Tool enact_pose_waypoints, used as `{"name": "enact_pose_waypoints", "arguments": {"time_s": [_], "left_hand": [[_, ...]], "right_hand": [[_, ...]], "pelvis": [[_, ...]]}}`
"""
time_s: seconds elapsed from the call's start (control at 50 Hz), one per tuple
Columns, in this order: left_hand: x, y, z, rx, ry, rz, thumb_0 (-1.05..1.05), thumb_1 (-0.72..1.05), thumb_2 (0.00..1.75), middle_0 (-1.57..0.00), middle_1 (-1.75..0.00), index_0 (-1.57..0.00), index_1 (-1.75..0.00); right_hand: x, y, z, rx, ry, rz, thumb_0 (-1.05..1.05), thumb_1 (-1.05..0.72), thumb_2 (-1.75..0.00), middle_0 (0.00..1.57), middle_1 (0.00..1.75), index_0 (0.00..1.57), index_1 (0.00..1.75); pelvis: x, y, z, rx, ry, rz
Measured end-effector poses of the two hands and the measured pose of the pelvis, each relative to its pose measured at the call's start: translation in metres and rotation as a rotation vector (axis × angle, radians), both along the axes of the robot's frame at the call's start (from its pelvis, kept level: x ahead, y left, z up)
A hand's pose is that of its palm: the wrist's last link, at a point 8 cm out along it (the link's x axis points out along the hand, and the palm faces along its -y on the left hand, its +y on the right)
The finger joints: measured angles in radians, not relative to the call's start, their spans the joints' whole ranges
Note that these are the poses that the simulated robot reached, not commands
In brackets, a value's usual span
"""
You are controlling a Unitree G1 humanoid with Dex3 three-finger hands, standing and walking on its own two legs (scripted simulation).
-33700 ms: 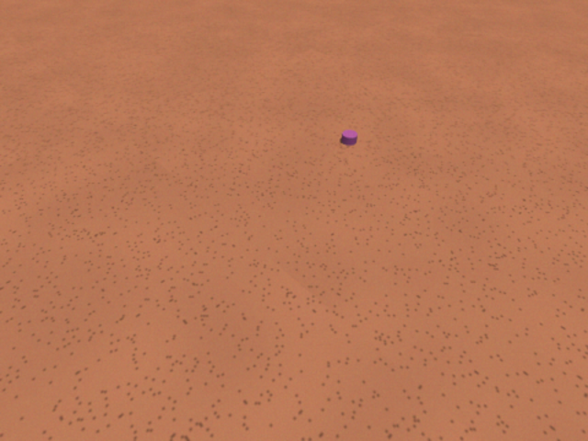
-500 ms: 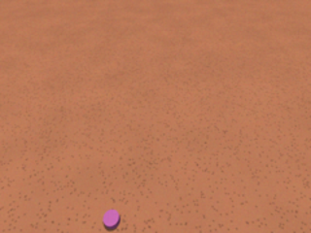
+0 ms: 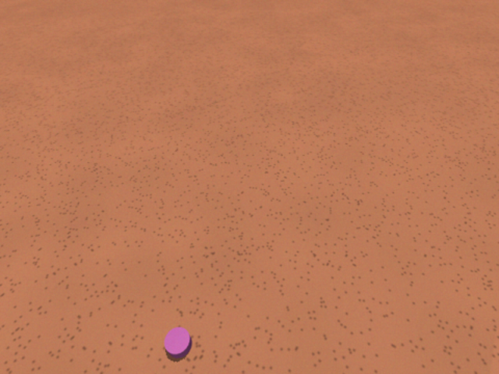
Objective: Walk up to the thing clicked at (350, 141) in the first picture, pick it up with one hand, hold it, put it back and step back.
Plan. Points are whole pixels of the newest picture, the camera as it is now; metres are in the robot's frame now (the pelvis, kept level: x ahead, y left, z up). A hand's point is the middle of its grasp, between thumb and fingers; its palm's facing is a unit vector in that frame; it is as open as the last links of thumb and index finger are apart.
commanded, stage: step back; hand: left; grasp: from above
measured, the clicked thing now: (178, 342) +0.43 +0.29 -0.75
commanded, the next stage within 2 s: none
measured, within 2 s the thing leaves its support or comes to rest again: neither
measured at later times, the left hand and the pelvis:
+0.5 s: hand out of the picture +0.04 +0.32 -0.18, palm faces -0.06 -0.94 -0.35, open 7.4 cm; pelvis -0.09 +0.07 -0.01, yaw -3 degrees
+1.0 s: hand out of the picture -0.09 +0.32 -0.15, palm faces -0.02 -0.92 -0.39, open 7.4 cm; pelvis -0.22 +0.06 -0.02, yaw -1 degrees
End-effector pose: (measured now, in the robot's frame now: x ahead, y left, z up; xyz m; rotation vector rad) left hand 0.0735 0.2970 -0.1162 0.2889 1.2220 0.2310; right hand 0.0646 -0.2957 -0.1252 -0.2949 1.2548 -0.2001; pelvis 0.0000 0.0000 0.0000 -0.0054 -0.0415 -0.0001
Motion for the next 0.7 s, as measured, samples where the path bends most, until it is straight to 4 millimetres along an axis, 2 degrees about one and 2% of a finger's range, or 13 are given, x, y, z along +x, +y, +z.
{"name": "enact_pose_waypoints", "arguments": {"time_s": [0.08, 0.16, 0.24, 0.34, 0.44, 0.54, 0.62, 0.7], "left_hand": [[-0.002, 0.014, -0.003, 0.020, 0.000, -0.004, 0.01, 0.90, 0.89, -0.21, -0.30, -0.20, -0.30], [0.004, 0.033, -0.009, 0.037, -0.023, -0.035, 0.01, 0.90, 0.89, -0.21, -0.30, -0.20, -0.30], [0.017, 0.056, -0.024, 0.026, -0.082, -0.052, 0.01, 0.90, 0.89, -0.21, -0.30, -0.20, -0.30], [0.012, 0.065, -0.026, 0.013, -0.088, -0.059, 0.01, 0.90, 0.89, -0.21, -0.30, -0.20, -0.30], [-0.015, 0.069, -0.025, 0.003, -0.050, -0.082, 0.01, 0.90, 0.89, -0.21, -0.30, -0.20, -0.30], [-0.049, 0.071, -0.026, 0.015, 0.001, -0.102, 0.01, 0.90, 0.89, -0.21, -0.30, -0.20, -0.30], [-0.074, 0.068, -0.024, 0.032, 0.009, -0.118, 0.01, 0.90, 0.89, -0.21, -0.30, -0.20, -0.30], [-0.102, 0.062, -0.019, 0.050, -0.010, -0.129, 0.01, 0.90, 0.89, -0.21, -0.30, -0.20, -0.30]], "right_hand": [[-0.004, -0.004, 0.000, -0.028, 0.001, -0.003, 0.00, -0.91, -0.90, 0.20, 0.30, 0.21, 0.30], [-0.017, -0.001, 0.004, -0.068, 0.006, -0.008, 0.00, -0.91, -0.90, 0.20, 0.30, 0.21, 0.30], [-0.039, 0.011, 0.004, -0.125, 0.031, 0.009, 0.00, -0.91, -0.90, 0.20, 0.30, 0.21, 0.30], [-0.065, 0.034, 0.015, -0.128, 0.056, 0.012, 0.00, -0.91, -0.90, 0.20, 0.30, 0.21, 0.30], [-0.073, 0.048, 0.019, -0.126, -0.002, -0.005, 0.00, -0.90, -0.89, 0.21, 0.30, 0.21, 0.30], [-0.080, 0.055, 0.014, -0.104, -0.083, -0.013, 0.00, -0.90, -0.89, 0.21, 0.30, 0.21, 0.30], [-0.096, 0.052, 0.006, -0.082, -0.123, -0.017, 0.00, -0.90, -0.89, 0.21, 0.30, 0.21, 0.30], [-0.118, 0.040, -0.006, -0.063, -0.146, -0.028, 0.00, -0.90, -0.89, 0.21, 0.30, 0.21, 0.30]], "pelvis": [[-0.015, 0.008, -0.005, 0.001, 0.004, 0.000], [-0.027, 0.024, -0.011, 0.007, 0.016, 0.002], [-0.041, 0.044, -0.024, -0.001, 0.021, 0.016], [-0.059, 0.056, -0.016, -0.019, 0.021, 0.005], [-0.074, 0.064, -0.012, -0.020, 0.023, -0.028], [-0.096, 0.067, -0.015, -0.013, 0.012, -0.065], [-0.119, 0.063, -0.020, -0.006, 0.003, -0.092], [-0.143, 0.054, -0.027, -0.001, -0.004, -0.111]]}}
